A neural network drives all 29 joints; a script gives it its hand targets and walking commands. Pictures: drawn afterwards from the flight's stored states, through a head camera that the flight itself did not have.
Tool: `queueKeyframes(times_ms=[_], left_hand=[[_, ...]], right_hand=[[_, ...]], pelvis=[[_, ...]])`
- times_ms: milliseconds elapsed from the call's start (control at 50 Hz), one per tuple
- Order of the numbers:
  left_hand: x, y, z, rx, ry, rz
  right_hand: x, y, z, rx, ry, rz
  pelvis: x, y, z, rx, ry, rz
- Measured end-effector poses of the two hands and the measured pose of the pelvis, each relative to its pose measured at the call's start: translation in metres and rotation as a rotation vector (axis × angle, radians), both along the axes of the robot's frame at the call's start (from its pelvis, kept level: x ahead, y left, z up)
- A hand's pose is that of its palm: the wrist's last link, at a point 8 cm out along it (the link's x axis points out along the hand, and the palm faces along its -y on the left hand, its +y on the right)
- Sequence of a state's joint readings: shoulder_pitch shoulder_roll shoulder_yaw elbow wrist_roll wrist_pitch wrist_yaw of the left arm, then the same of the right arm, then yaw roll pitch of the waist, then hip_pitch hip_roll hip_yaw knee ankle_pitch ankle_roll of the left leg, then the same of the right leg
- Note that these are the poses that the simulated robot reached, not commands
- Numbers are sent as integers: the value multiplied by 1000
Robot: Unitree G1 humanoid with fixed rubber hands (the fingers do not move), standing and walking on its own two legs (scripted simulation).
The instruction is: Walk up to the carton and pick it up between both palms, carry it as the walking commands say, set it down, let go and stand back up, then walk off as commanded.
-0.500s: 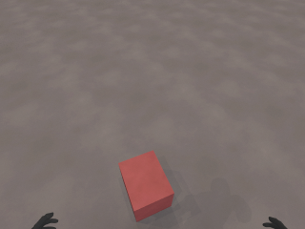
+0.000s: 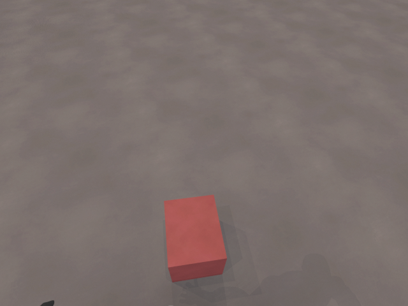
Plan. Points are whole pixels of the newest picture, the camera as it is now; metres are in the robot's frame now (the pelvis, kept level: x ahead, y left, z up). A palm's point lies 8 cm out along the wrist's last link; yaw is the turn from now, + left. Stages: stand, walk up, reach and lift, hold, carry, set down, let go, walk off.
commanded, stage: walk up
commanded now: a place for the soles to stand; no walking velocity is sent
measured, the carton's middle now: (193, 237) +0.50 +0.07 -0.64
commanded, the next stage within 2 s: none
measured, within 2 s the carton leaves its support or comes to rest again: neither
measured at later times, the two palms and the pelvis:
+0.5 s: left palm out of the picture +0.05 +0.34 -0.08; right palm (365, 280) +0.21 -0.31 -0.08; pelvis +0.03 -0.01 +0.00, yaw +10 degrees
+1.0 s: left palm out of the picture +0.07 +0.33 -0.08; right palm (366, 273) +0.23 -0.31 -0.07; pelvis +0.03 -0.02 +0.01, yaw +13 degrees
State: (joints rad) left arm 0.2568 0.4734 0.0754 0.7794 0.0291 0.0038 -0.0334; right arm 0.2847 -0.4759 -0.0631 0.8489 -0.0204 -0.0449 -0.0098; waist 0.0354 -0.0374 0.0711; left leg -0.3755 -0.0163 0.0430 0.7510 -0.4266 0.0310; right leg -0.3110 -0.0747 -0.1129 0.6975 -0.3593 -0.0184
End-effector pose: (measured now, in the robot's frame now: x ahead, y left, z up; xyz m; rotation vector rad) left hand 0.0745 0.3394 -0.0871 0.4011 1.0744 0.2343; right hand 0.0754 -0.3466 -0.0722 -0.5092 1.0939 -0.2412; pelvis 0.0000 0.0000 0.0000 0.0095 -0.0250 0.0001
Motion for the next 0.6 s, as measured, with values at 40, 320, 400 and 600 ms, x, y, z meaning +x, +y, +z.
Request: queueKeyframes(times_ms=[40, 320, 400, 600], left_hand=[[-4, 6, -1, 15, -1, 22], [-14, -8, 18, 80, -51, 110], [-21, 3, 13, 79, -28, 141], [-11, -8, 3, 18, -25, 180]], right_hand=[[24, 6, -3, 9, -37, 47], [133, 21, -3, 94, -141, 191], [139, 29, -7, 84, -130, 222], [144, 47, -10, 113, -80, 216]], pelvis=[[4, -1, -4, 8, 4, 25], [25, -20, 1, 9, -1, 134], [27, -14, -4, 12, 4, 154], [34, -12, 3, -17, -3, 188]])
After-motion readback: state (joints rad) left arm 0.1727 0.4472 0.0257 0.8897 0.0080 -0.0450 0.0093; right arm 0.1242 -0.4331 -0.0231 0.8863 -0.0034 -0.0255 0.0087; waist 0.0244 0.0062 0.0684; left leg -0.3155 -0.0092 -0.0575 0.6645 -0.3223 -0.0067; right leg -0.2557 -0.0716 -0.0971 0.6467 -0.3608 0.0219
